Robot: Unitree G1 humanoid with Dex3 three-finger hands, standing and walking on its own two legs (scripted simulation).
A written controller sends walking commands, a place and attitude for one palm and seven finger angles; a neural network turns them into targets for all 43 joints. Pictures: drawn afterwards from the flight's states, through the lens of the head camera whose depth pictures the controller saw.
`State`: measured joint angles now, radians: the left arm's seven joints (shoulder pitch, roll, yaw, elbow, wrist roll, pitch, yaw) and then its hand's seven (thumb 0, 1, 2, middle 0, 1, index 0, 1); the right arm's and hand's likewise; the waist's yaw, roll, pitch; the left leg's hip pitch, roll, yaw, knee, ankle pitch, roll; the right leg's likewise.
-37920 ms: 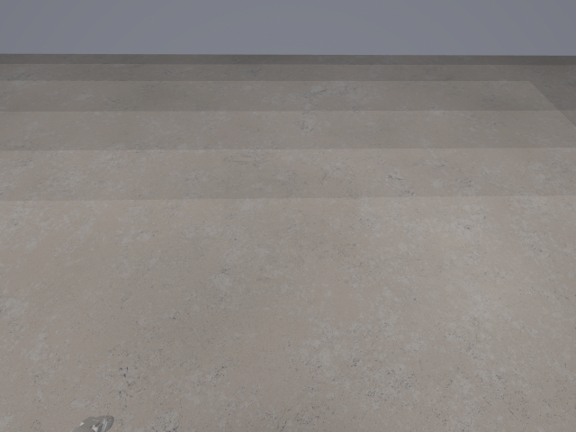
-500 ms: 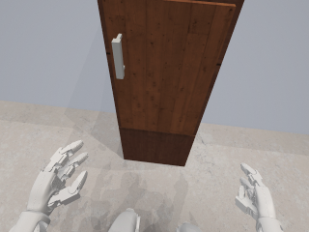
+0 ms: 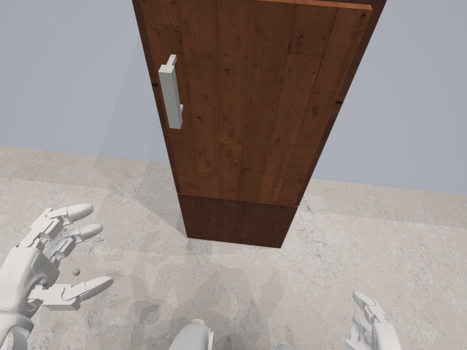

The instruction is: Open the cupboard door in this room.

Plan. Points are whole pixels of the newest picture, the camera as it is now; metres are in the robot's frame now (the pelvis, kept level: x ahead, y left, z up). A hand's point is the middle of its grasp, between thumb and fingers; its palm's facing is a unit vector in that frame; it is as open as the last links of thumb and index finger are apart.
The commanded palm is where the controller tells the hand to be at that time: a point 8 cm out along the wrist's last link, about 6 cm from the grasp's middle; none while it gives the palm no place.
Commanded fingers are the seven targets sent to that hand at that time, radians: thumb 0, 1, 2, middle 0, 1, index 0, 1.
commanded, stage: raise the hand with hooked fingers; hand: left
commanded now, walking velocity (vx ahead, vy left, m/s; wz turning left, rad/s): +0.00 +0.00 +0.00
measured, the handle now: (174, 92) +0.56 +0.16 +0.11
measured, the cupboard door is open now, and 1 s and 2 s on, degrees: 0 0 0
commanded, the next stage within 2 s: move the hooked fingers beside the handle in 1.22 s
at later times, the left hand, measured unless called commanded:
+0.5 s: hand (54, 230) +0.25 +0.27 +0.11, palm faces -0.01 -1.00 -0.05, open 13.8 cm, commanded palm +0.24 +0.32 +0.12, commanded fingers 0.00 -0.50 0.30 -0.30 -1.20 -0.30 -1.20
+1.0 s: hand (59, 202) +0.29 +0.27 +0.13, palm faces -0.02 -1.00 -0.03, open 14.0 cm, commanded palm +0.26 +0.32 +0.13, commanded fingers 0.00 -0.50 0.30 -0.30 -1.20 -0.30 -1.20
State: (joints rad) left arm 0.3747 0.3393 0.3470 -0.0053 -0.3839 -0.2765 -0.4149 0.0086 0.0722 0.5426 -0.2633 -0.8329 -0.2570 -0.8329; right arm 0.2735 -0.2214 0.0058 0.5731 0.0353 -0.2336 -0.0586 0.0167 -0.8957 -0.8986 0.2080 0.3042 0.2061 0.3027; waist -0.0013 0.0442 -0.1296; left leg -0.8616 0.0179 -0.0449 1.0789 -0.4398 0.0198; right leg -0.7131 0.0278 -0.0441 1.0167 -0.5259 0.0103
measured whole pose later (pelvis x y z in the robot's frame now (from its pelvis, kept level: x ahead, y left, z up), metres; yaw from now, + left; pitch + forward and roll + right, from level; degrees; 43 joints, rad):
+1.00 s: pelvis +0.00 +0.00 +0.04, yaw +0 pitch +7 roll -2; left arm -0.03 0.45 0.43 0.36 -0.37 -0.17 -0.52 -0.01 -0.50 0.30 -0.30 -1.20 -0.30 -1.20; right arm 0.31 -0.29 0.03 0.54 0.06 -0.19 -0.09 0.02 -0.90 -0.90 0.21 0.30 0.20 0.30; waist -0.01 0.03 -0.08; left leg -0.62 0.02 -0.02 0.84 -0.34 0.02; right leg -0.49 0.02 -0.02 0.79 -0.42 0.01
